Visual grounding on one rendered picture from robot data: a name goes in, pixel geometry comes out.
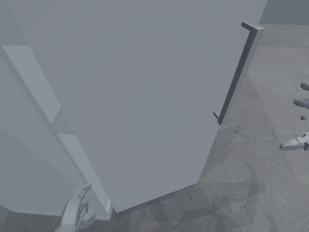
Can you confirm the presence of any left robot hand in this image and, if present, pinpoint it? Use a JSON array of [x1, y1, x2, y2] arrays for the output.
[[59, 183, 96, 232]]

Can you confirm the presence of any handle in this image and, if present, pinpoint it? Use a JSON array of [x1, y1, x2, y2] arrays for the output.
[[213, 21, 266, 126]]

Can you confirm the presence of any right robot hand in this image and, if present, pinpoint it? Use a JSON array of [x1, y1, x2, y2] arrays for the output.
[[279, 81, 309, 151]]

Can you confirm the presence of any fridge door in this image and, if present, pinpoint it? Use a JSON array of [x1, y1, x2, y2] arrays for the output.
[[6, 0, 267, 213]]

